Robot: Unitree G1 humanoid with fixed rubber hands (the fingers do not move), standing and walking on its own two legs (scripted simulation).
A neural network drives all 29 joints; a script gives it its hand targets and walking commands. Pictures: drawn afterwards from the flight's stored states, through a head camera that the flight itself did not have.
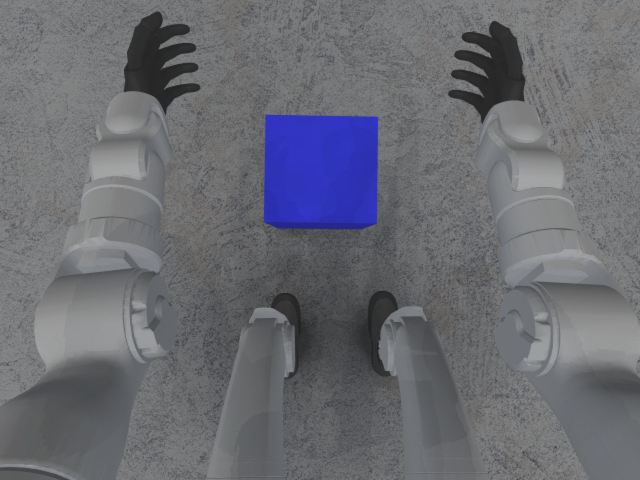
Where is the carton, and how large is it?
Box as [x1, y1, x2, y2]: [264, 115, 377, 228]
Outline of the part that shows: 266,115 264,179 265,222 276,227 296,228 363,228 376,223 377,117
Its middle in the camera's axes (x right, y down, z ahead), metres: +0.00 -0.13 +0.84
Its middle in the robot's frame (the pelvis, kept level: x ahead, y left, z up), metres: +0.49 +0.02 -0.51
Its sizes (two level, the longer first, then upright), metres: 0.210 0.200 0.250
